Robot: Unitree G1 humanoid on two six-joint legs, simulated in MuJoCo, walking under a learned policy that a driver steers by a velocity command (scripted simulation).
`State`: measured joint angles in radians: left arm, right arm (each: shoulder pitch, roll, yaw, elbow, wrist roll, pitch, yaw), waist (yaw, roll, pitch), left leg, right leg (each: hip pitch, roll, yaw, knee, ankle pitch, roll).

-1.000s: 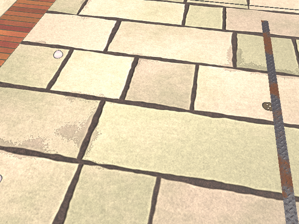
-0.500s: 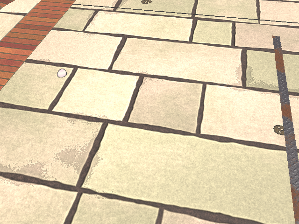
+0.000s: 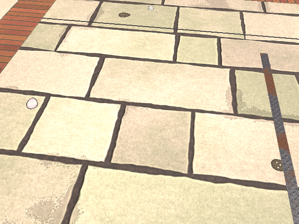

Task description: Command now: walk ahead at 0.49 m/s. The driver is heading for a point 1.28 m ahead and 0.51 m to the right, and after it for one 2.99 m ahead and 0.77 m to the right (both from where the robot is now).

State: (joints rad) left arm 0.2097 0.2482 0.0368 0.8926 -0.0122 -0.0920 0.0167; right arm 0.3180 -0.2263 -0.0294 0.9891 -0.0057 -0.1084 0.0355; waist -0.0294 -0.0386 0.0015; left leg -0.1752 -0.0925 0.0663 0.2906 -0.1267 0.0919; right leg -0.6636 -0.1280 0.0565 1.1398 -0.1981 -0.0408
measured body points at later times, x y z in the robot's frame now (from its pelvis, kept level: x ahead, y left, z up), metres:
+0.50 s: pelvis +0.28 -0.08 +0.00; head +0.29 -0.10 +0.45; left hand +0.33 +0.18 -0.12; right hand +0.37 -0.35 -0.14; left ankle +0.29 +0.08 -0.66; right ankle +0.30 -0.16 -0.74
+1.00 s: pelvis +0.52 -0.03 -0.01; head +0.56 -0.02 +0.44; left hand +0.62 +0.24 -0.14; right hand +0.62 -0.31 -0.11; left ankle +0.60 +0.06 -0.74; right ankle +0.44 -0.16 -0.65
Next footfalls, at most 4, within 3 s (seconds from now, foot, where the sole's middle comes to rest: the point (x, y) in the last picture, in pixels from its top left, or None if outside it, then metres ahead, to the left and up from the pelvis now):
0.30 right None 0.34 -0.17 -0.78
0.84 left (138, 198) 0.64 0.06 -0.78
1.32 right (194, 207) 0.59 -0.20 -0.78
1.78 left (160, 170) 0.79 -0.05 -0.78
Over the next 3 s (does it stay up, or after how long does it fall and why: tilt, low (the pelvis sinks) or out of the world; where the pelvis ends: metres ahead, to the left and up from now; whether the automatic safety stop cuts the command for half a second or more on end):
stays up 1.11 -0.52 0.00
